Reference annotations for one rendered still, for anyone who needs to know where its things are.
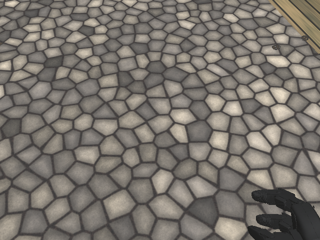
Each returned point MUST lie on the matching right robot hand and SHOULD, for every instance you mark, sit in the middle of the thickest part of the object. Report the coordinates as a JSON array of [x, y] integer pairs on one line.
[[303, 224]]

